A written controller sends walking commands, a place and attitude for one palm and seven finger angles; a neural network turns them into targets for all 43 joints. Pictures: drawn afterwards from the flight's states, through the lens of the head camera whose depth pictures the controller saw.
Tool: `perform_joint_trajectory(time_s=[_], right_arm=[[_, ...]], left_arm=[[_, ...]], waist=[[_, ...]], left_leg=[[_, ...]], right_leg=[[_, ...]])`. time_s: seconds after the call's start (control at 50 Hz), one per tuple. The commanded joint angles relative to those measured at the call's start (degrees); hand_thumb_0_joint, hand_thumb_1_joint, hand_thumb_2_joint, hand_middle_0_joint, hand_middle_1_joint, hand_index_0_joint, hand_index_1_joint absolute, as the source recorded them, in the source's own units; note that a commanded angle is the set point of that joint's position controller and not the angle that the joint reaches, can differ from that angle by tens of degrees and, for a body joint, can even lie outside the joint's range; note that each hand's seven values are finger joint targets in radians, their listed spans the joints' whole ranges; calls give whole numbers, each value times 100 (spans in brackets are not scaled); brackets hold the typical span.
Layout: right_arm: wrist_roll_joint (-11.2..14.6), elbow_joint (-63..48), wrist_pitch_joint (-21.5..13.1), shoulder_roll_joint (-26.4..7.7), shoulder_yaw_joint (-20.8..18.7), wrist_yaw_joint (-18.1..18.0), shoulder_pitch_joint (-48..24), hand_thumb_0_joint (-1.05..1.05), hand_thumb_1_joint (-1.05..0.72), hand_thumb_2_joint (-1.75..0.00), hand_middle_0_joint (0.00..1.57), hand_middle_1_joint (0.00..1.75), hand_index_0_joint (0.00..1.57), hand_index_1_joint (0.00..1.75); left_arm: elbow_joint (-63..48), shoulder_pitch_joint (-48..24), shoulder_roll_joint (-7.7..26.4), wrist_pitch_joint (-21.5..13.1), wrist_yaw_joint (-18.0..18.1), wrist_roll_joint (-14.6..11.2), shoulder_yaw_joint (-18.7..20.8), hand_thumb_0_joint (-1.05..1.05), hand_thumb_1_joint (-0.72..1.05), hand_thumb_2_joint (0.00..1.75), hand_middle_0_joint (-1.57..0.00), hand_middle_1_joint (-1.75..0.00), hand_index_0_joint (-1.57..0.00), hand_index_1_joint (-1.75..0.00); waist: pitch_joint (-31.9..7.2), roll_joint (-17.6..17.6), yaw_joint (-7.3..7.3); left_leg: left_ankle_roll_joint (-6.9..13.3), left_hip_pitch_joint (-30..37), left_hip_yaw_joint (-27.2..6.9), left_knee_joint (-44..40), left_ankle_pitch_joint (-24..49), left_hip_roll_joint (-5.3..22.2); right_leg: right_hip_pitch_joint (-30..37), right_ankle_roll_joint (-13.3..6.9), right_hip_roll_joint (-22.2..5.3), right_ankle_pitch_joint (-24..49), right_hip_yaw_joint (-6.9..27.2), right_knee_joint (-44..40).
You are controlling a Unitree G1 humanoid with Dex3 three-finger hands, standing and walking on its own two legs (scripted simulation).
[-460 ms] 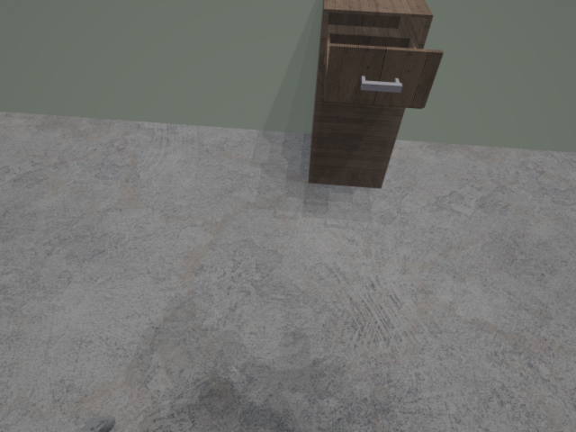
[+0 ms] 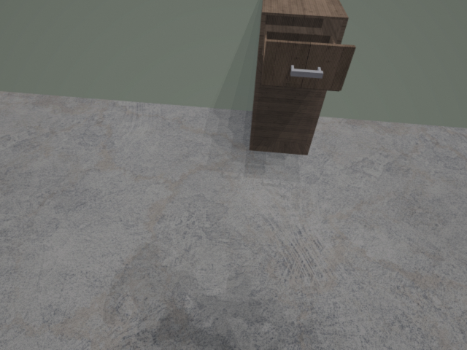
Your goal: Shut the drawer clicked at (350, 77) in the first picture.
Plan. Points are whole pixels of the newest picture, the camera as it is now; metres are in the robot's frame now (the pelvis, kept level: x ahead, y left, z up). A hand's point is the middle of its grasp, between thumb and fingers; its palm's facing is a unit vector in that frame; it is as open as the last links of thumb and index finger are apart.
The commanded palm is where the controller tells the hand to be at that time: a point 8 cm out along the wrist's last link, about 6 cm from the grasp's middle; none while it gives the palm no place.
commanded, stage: stand and wait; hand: left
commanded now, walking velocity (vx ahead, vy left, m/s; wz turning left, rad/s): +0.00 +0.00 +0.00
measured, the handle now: (306, 70) +1.11 -0.21 -0.04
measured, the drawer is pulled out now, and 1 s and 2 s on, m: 0.30 0.30 0.30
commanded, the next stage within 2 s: look at it before walking up in 0.42 s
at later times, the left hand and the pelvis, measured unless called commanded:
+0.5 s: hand out of the picture +0.06 +0.23 -0.15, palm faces -0.03 -0.95 -0.32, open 7.4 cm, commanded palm none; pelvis -0.01 -0.01 +0.00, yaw +0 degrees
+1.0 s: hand out of the picture +0.06 +0.23 -0.16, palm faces -0.04 -0.95 -0.32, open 7.4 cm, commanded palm none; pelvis -0.01 -0.01 +0.00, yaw -1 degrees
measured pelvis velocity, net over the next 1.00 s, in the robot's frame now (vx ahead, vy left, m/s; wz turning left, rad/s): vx -0.01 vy -0.01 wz -0.01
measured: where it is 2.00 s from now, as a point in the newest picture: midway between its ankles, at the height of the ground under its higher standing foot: outside the picture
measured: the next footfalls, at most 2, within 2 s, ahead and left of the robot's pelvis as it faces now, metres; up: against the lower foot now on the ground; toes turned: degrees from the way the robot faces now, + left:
none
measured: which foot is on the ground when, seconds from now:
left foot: down 0.00-1.00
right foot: down 0.00-1.00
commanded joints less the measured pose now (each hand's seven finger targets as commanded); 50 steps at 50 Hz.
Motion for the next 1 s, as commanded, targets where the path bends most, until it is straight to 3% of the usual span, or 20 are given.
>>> perform_joint_trajectory(time_s=[0.0,0.3,0.98], right_arm=[[20,-355,-166,-1140,-244,-97,-351,0,-90,-90,20,30,20,30],[31,6,-161,-1128,-219,-83,-141,0,-90,-90,20,30,20,30],[38,93,-179,-1110,-223,-96,-134,0,-90,-90,20,30,20,30]], left_arm=[[-358,-295,1133,-143,86,-5,284,0,90,90,-20,-30,-20,-30],[-75,-254,1105,-153,85,-8,255,0,90,90,-20,-30,-20,-30],[7,-243,1093,-191,85,-1,268,0,90,90,-20,-30,-20,-30]], waist=[[-295,111,-46],[-106,20,-45],[-231,25,-54]], left_leg=[[161,-4,-497,-487,1113,687],[114,-104,-531,-695,620,710],[73,139,-466,-727,1015,781]], right_leg=[[49,-252,-542,1103,481,-430],[-81,-256,-532,574,603,-660],[20,-256,-540,1121,628,-728]])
